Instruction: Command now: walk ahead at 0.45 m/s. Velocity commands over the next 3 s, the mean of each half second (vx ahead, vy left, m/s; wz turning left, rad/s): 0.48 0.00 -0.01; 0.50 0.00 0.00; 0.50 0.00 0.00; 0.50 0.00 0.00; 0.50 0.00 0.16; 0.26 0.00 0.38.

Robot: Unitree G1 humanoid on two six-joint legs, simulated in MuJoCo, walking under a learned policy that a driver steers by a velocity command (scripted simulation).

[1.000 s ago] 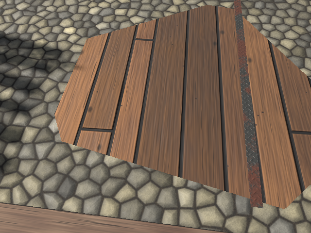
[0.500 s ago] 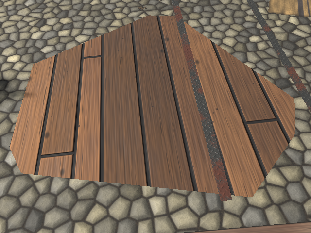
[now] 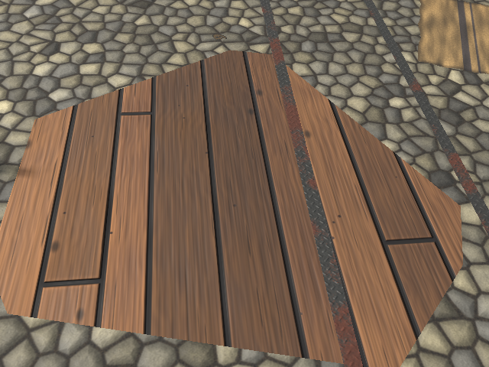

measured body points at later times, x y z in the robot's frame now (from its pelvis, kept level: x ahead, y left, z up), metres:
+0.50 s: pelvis +0.28 -0.05 -0.01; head +0.32 -0.05 +0.44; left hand +0.42 +0.22 -0.11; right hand +0.36 -0.33 -0.14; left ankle +0.20 +0.09 -0.67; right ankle +0.33 -0.14 -0.75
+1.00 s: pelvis +0.58 +0.03 -0.05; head +0.61 +0.05 +0.40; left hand +0.69 +0.31 -0.18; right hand +0.65 -0.24 -0.17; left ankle +0.62 +0.11 -0.79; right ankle +0.54 -0.14 -0.70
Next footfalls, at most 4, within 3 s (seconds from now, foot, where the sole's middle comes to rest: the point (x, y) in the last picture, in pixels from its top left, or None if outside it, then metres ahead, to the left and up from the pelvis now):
0.32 right None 0.37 -0.14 -0.78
0.82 left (196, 323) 0.66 0.11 -0.83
1.38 right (265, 239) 0.96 -0.11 -0.83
1.90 left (197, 174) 1.25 0.12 -0.83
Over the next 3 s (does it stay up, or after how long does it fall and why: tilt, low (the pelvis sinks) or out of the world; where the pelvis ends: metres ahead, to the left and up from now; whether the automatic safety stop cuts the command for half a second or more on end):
stays up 1.59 0.04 -0.06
